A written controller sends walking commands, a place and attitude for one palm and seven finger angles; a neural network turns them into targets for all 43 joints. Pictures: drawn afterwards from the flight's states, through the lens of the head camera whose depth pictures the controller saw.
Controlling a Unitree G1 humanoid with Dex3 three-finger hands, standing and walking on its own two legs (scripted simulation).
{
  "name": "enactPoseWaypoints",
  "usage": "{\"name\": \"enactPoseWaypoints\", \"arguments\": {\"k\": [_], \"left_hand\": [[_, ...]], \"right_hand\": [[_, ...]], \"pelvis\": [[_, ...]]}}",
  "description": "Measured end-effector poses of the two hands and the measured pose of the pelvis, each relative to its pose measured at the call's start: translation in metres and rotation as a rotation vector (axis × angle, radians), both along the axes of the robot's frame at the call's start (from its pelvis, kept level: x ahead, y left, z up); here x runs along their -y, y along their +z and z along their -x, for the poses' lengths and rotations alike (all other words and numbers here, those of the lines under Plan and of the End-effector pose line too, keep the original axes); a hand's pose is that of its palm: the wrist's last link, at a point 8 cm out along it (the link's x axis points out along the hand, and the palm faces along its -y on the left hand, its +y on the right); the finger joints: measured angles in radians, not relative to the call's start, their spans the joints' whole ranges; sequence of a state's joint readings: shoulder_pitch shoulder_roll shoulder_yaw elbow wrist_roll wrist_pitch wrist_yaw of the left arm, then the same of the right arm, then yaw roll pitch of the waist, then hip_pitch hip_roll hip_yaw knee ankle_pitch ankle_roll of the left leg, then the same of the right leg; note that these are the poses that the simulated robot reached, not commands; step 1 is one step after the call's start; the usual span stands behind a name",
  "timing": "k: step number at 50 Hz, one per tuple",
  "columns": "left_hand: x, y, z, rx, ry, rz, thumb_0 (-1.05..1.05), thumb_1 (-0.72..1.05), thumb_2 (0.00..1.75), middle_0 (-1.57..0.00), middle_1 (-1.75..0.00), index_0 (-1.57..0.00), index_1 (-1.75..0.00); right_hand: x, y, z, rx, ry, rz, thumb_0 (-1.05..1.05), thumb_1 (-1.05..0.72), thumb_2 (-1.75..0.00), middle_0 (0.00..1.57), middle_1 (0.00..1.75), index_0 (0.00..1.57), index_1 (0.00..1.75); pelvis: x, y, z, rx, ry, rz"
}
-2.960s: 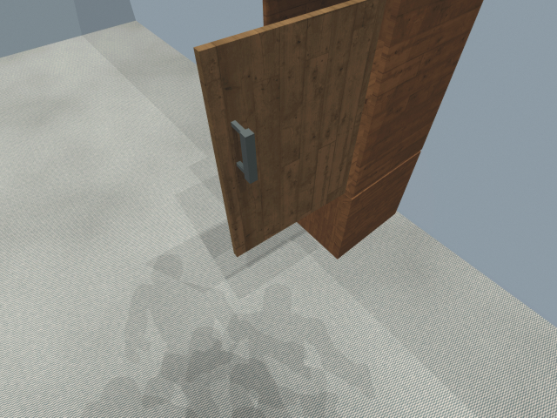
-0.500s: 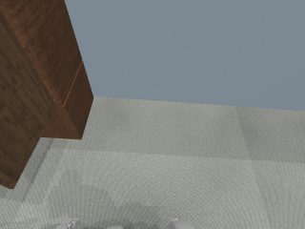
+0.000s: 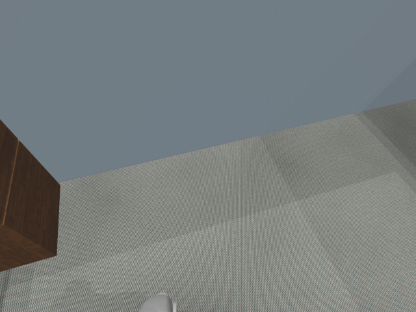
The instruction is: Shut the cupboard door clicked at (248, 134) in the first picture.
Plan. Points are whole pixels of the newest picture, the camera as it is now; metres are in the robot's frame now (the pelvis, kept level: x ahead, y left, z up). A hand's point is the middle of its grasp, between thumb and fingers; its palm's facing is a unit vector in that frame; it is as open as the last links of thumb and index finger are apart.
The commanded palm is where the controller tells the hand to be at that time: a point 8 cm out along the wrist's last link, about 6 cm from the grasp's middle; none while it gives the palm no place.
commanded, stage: walk to a spot facing it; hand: left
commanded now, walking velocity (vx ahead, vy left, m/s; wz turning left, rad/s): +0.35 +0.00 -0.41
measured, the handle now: out of the picture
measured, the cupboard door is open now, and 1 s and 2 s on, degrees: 87 87 87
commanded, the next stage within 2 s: turn to face it in 0.72 s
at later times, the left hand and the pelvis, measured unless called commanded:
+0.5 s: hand (172, 212) +0.37 +0.12 -0.16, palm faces -0.22 -0.95 -0.23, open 7.4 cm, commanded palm none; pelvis +0.20 -0.05 -0.02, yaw -13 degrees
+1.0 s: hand (202, 163) +0.54 +0.04 -0.17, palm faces -0.24 -0.95 -0.20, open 7.4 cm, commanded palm none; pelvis +0.42 -0.12 -0.01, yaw -15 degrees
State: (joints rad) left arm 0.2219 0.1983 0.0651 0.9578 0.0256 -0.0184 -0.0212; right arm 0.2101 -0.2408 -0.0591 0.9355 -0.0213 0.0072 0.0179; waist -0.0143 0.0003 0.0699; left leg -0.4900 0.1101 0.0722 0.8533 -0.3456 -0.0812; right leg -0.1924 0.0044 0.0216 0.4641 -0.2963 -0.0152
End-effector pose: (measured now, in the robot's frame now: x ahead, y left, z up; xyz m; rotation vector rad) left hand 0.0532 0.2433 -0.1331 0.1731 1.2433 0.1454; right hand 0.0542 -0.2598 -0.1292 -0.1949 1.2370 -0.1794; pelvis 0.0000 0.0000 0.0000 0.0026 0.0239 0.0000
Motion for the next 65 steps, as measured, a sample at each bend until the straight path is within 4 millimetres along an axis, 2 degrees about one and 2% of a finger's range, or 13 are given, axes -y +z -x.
{"name": "enactPoseWaypoints", "arguments": {"k": [4,7,14,20,24,27,31,40,44,50,54,60,65], "left_hand": [[-0.008,-0.015,-0.008,-0.083,-0.002,0.034,0.01,0.9,0.9,-0.21,-0.3,-0.2,-0.3],[-0.018,-0.027,-0.029,-0.124,-0.026,0.037,0.01,0.9,0.9,-0.21,-0.3,-0.2,-0.3],[-0.005,-0.006,-0.141,-0.02,-0.115,0.037,0.01,0.91,0.9,-0.2,-0.3,-0.2,-0.3],[0.042,0.006,-0.254,0.078,-0.254,0.022,0.01,0.91,0.9,-0.2,-0.3,-0.19,-0.3],[0.072,-0.002,-0.312,0.168,-0.283,-0.004,0.01,0.91,0.9,-0.2,-0.3,-0.2,-0.3],[0.086,0.001,-0.325,0.139,-0.273,-0.007,0.01,0.91,0.9,-0.2,-0.3,-0.2,-0.3],[0.098,0.0,-0.329,0.044,-0.257,0.007,0.0,0.91,0.9,-0.2,-0.3,-0.2,-0.3],[0.086,-0.025,-0.363,-0.135,-0.226,0.007,0.0,0.92,0.9,-0.21,-0.3,-0.2,-0.3],[0.1,-0.02,-0.407,-0.139,-0.253,-0.003,0.01,0.92,0.9,-0.2,-0.3,-0.2,-0.3],[0.15,-0.009,-0.491,0.032,-0.268,0.018,0.01,0.91,0.9,-0.2,-0.3,-0.2,-0.3],[0.173,-0.007,-0.522,0.088,-0.216,0.024,0.01,0.91,0.9,-0.2,-0.3,-0.2,-0.3],[0.168,-0.004,-0.538,0.087,-0.109,0.009,-0.01,0.93,0.9,-0.21,-0.3,-0.2,-0.3],[0.144,-0.027,-0.535,0.008,-0.052,0.002,0.0,0.92,0.9,-0.21,-0.3,-0.2,-0.3]], "right_hand": [[-0.015,0.007,-0.058,0.128,0.006,0.016,0.0,-0.91,-0.9,0.2,0.3,0.2,0.3],[-0.022,0.004,-0.08,0.184,-0.007,0.041,0.0,-0.91,-0.9,0.2,0.3,0.2,0.3],[-0.035,0.004,-0.055,-0.001,-0.101,-0.015,0.0,-0.91,-0.9,0.2,0.3,0.2,0.3],[-0.026,-0.012,-0.023,-0.183,-0.251,-0.085,0.0,-0.91,-0.9,0.2,0.3,0.2,0.3],[-0.006,-0.032,-0.024,-0.283,-0.306,-0.114,0.0,-0.91,-0.9,0.2,0.3,0.2,0.3],[0.014,-0.029,-0.058,-0.271,-0.317,-0.095,0.01,-0.91,-0.9,0.2,0.3,0.2,0.3],[0.037,-0.013,-0.132,-0.147,-0.317,-0.063,0.01,-0.91,-0.9,0.2,0.3,0.2,0.3],[0.059,-0.009,-0.294,0.097,-0.259,-0.01,0.0,-0.91,-0.9,0.2,0.3,0.2,0.3],[0.058,-0.008,-0.314,0.086,-0.283,-0.03,0.0,-0.91,-0.9,0.2,0.3,0.2,0.3],[0.082,-0.022,-0.307,-0.102,-0.301,-0.063,-0.01,-0.94,-0.9,0.2,0.3,0.2,0.3],[0.101,-0.028,-0.319,-0.223,-0.28,-0.078,0.0,-0.93,-0.9,0.2,0.3,0.2,0.3],[0.122,-0.013,-0.397,-0.186,-0.184,-0.052,0.0,-0.92,-0.9,0.2,0.3,0.2,0.3],[0.128,-0.018,-0.481,-0.042,-0.084,-0.008,0.0,-0.91,-0.9,0.2,0.3,0.2,0.3]], "pelvis": [[-0.014,-0.006,-0.033,0.008,-0.05,0.005],[-0.021,-0.015,-0.056,0.008,-0.094,0.018],[-0.009,0.002,-0.107,-0.011,-0.152,0.01],[0.018,-0.002,-0.157,-0.007,-0.21,0.0],[0.043,-0.021,-0.192,0.01,-0.223,-0.016],[0.051,-0.014,-0.216,0.009,-0.228,0.003],[0.063,-0.001,-0.253,-0.011,-0.25,-0.003],[0.072,-0.013,-0.348,0.005,-0.316,0.005],[0.086,-0.008,-0.379,0.005,-0.323,-0.008],[0.117,-0.009,-0.42,0.006,-0.26,-0.018],[0.133,-0.011,-0.446,0.005,-0.189,-0.016],[0.142,-0.002,-0.48,-0.006,-0.107,-0.029],[0.134,-0.018,-0.505,-0.008,-0.061,-0.006]]}}
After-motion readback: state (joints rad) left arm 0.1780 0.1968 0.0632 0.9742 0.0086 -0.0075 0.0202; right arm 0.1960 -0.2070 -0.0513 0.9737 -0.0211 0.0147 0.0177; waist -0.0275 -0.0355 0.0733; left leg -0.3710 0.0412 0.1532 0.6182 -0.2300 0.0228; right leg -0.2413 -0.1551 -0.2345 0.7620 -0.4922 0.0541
